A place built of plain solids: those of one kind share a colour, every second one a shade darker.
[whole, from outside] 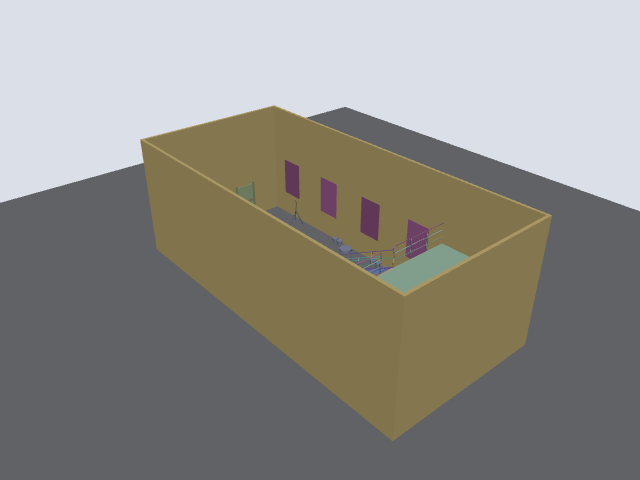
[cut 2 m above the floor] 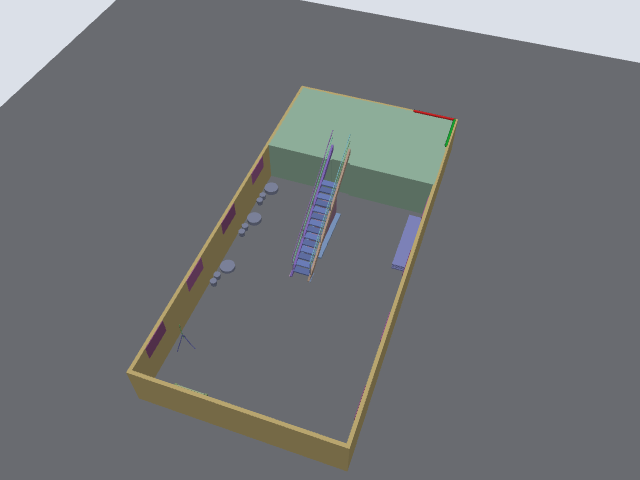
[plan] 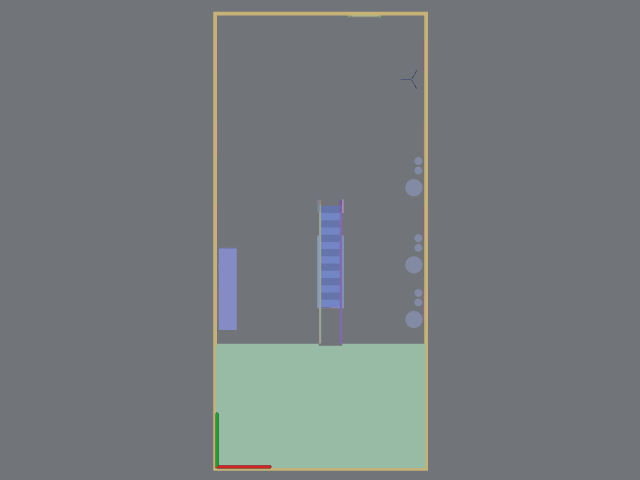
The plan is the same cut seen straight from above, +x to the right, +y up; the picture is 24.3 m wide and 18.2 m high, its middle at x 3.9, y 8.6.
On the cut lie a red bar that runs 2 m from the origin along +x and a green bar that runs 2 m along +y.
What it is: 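A pumping station 7.8 x 17.1 m, 6.2 m high; the engine floor; at the rear the gallery 4.6 m deep at 2.93 m over closed stores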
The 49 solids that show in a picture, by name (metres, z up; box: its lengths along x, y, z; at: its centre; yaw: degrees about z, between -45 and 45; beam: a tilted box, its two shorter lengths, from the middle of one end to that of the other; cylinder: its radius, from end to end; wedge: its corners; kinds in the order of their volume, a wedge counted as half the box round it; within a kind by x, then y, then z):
{
 "loft_1": {"box": [3.91, 0.09, 2.98], "at": [1.9, 4.62, 1.44]},
 "loft_2": {"box": [7.95, 4.64, 2.98], "at": [3.92, 2.27, 1.44]},
 "loft_3": {"box": [3.16, 0.09, 2.98], "at": [6.32, 4.62, 1.44]},
 "wall_1": {"box": [0.15, 17.41, 6.28], "at": [-0.07, 8.55, 3.09]},
 "wall_2": {"box": [8.15, 0.15, 6.28], "at": [3.92, -0.07, 3.09]},
 "wall_3": {"box": [8.15, 0.15, 6.28], "at": [3.92, 17.18, 3.09]},
 "wall_4": {"box": [0.15, 17.41, 6.28], "at": [7.92, 8.55, 3.09]},
 "under_1": {"box": [0.57, 0.73, 1.15], "at": [4.3, 6.38, 0.53]},
 "under_2": {"box": [0.57, 0.73, 0.89], "at": [4.3, 7.1, 0.4]},
 "stair_string_left_1": {"wedge": [[4.65, 4.67, 2.66], [4.65, 4.67, 2.95], [4.65, 9.66, 0.0], [4.65, 9.66, 0.29], [4.74, 4.67, 2.66], [4.74, 4.67, 2.95], [4.74, 9.66, 0.0], [4.74, 9.66, 0.29]]},
 "stair_string_right_1": {"wedge": [[3.86, 4.67, 2.66], [3.86, 4.67, 2.95], [3.86, 9.66, 0.0], [3.86, 9.66, 0.29], [3.95, 4.67, 2.66], [3.95, 4.67, 2.95], [3.95, 9.66, 0.0], [3.95, 9.66, 0.29]]},
 "under_plinth_1": {"box": [1.01, 2.76, 0.14], "at": [4.3, 7.39, 0.02]},
 "winf_1": {"box": [0.028, 1.26, 2.03], "at": [7.84, 6.09, 2.33]},
 "winf_2": {"box": [0.028, 1.26, 2.03], "at": [7.84, 9.25, 2.33]},
 "winf_3": {"box": [0.028, 1.26, 2.03], "at": [7.84, 12.41, 2.33]},
 "winf_4": {"box": [0.028, 1.26, 2.03], "at": [7.84, 15.58, 2.33]},
 "hose_1": {"cylinder": 0.33, "from": [7.46, 5.58, 0.0], "to": [7.46, 5.58, 0.2]},
 "hose_2": {"cylinder": 0.33, "from": [7.46, 7.66, 0.0], "to": [7.46, 7.66, 0.2]},
 "hose_3": {"cylinder": 0.33, "from": [7.46, 10.58, 0.0], "to": [7.46, 10.58, 0.15]},
 "hose_4": {"cylinder": 0.15, "from": [7.63, 6.23, 0.21], "to": [7.63, 6.23, 0.28]},
 "hose_5": {"cylinder": 0.15, "from": [7.63, 6.59, 0.21], "to": [7.63, 6.59, 0.28]},
 "hose_6": {"cylinder": 0.15, "from": [7.63, 8.31, 0.21], "to": [7.63, 8.31, 0.28]},
 "hose_7": {"cylinder": 0.15, "from": [7.63, 8.67, 0.21], "to": [7.63, 8.67, 0.28]},
 "hose_8": {"cylinder": 0.15, "from": [7.63, 11.23, 0.21], "to": [7.63, 11.23, 0.28]},
 "hose_9": {"cylinder": 0.15, "from": [7.63, 11.59, 0.21], "to": [7.63, 11.59, 0.28]},
 "stair_kneerail_left_1": {"wedge": [[4.68, 4.68, 3.39], [4.68, 4.7, 3.42], [4.68, 9.92, 0.59], [4.68, 9.93, 0.62], [4.71, 4.68, 3.39], [4.71, 4.7, 3.42], [4.71, 9.92, 0.59], [4.71, 9.93, 0.62]]},
 "stair_kneerail_right_1": {"wedge": [[3.89, 4.68, 3.39], [3.89, 4.7, 3.42], [3.89, 9.92, 0.59], [3.89, 9.93, 0.62], [3.92, 4.68, 3.39], [3.92, 4.7, 3.42], [3.92, 9.92, 0.59], [3.92, 9.93, 0.62]]},
 "stair_handrail_left_1": {"wedge": [[4.68, 4.68, 3.79], [4.68, 4.7, 3.81], [4.68, 9.92, 0.99], [4.68, 9.93, 1.01], [4.71, 4.68, 3.79], [4.71, 4.7, 3.81], [4.71, 9.92, 0.99], [4.71, 9.93, 1.01]]},
 "stair_handrail_right_1": {"wedge": [[3.89, 4.68, 3.79], [3.89, 4.7, 3.81], [3.89, 9.92, 0.99], [3.89, 9.93, 1.01], [3.92, 4.68, 3.79], [3.92, 4.7, 3.81], [3.92, 9.92, 0.99], [3.92, 9.93, 1.01]]},
 "stair_tread_1": {"wedge": [[3.94, 6.04, 1.99], [3.94, 6.04, 2.05], [3.94, 6.33, 1.98], [3.94, 6.34, 2.05], [4.66, 6.04, 1.99], [4.66, 6.04, 2.05], [4.66, 6.33, 1.98], [4.66, 6.34, 2.05]]},
 "stair_tread_2": {"wedge": [[3.94, 6.31, 1.84], [3.94, 6.31, 1.9], [3.94, 6.61, 1.84], [3.94, 6.61, 1.9], [4.66, 6.31, 1.84], [4.66, 6.31, 1.9], [4.66, 6.61, 1.84], [4.66, 6.61, 1.9]]},
 "stair_tread_3": {"wedge": [[3.94, 6.58, 1.75], [3.94, 6.59, 1.69], [3.94, 6.88, 1.69], [3.94, 6.88, 1.75], [4.66, 6.58, 1.69], [4.66, 6.58, 1.75], [4.66, 6.88, 1.69], [4.66, 6.88, 1.75]]},
 "stair_tread_4": {"wedge": [[3.94, 6.86, 1.55], [3.94, 6.86, 1.61], [3.94, 7.16, 1.55], [3.94, 7.16, 1.61], [4.66, 6.86, 1.55], [4.66, 6.86, 1.61], [4.66, 7.16, 1.54], [4.66, 7.16, 1.61]]},
 "stair_tread_5": {"wedge": [[3.94, 7.13, 1.4], [3.94, 7.13, 1.46], [3.94, 7.43, 1.4], [3.94, 7.43, 1.46], [4.66, 7.13, 1.4], [4.66, 7.13, 1.46], [4.66, 7.43, 1.4], [4.66, 7.43, 1.46]]},
 "stair_tread_6": {"wedge": [[3.94, 7.41, 1.25], [3.94, 7.41, 1.32], [3.94, 7.71, 1.25], [3.94, 7.71, 1.32], [4.66, 7.41, 1.25], [4.66, 7.41, 1.32], [4.66, 7.71, 1.25], [4.66, 7.71, 1.32]]},
 "stair_tread_7": {"wedge": [[3.94, 7.68, 1.11], [3.94, 7.68, 1.17], [3.94, 7.98, 1.11], [3.94, 7.98, 1.17], [4.66, 7.68, 1.11], [4.66, 7.68, 1.17], [4.66, 7.98, 1.11], [4.66, 7.98, 1.17]]},
 "stair_tread_8": {"wedge": [[3.94, 7.96, 0.96], [3.94, 7.96, 1.03], [3.94, 8.25, 0.96], [3.94, 8.25, 1.03], [4.66, 7.96, 0.96], [4.66, 7.96, 1.03], [4.66, 8.26, 0.96], [4.66, 8.26, 1.03]]},
 "stair_tread_9": {"wedge": [[3.94, 8.23, 0.81], [3.94, 8.23, 0.88], [3.94, 8.53, 0.81], [3.94, 8.53, 0.88], [4.66, 8.23, 0.81], [4.66, 8.23, 0.88], [4.66, 8.53, 0.81], [4.66, 8.53, 0.88]]},
 "stair_tread_10": {"wedge": [[3.94, 8.5, 0.67], [3.94, 8.5, 0.73], [3.94, 8.8, 0.67], [3.94, 8.8, 0.73], [4.66, 8.5, 0.67], [4.66, 8.5, 0.73], [4.66, 8.8, 0.67], [4.66, 8.8, 0.73]]},
 "stair_tread_11": {"wedge": [[3.94, 8.78, 0.52], [3.94, 8.78, 0.59], [3.94, 9.08, 0.52], [3.94, 9.08, 0.59], [4.66, 8.78, 0.52], [4.66, 8.78, 0.59], [4.66, 9.08, 0.52], [4.66, 9.08, 0.59]]},
 "stair_tread_12": {"wedge": [[3.94, 9.05, 0.37], [3.94, 9.05, 0.44], [3.94, 9.35, 0.37], [3.94, 9.35, 0.44], [4.66, 9.05, 0.37], [4.66, 9.05, 0.44], [4.66, 9.35, 0.37], [4.66, 9.35, 0.44]]},
 "stair_tread_13": {"wedge": [[3.94, 9.32, 0.23], [3.94, 9.32, 0.3], [3.94, 9.62, 0.23], [3.94, 9.62, 0.3], [4.66, 9.32, 0.23], [4.66, 9.32, 0.3], [4.66, 9.62, 0.23], [4.66, 9.62, 0.3]]},
 "stair_tread_14": {"wedge": [[3.94, 9.6, 0.08], [3.94, 9.6, 0.15], [3.94, 9.9, 0.08], [3.94, 9.9, 0.15], [4.66, 9.6, 0.08], [4.66, 9.6, 0.15], [4.66, 9.9, 0.08], [4.66, 9.9, 0.15]]},
 "door_leaf_1": {"box": [1.02, 0.04, 2.1], "at": [5.59, 17.09, 1.0]},
 "planks_1": {"box": [0.68, 3.03, 0.038], "at": [0.4, 6.75, 0.33]},
 "door_jamb_1": {"box": [0.1, 0.07, 2.21], "at": [6.16, 17.07, 1.05]},
 "kneerail_1": {"box": [3.15, 0.029, 0.029], "at": [6.27, 4.69, 3.26]},
 "kneerail_2": {"box": [3.15, 0.029, 0.029], "at": [6.27, 4.69, 3.61]},
 "handrail_1": {"box": [3.15, 0.029, 0.029], "at": [6.27, 4.69, 3.96]}
}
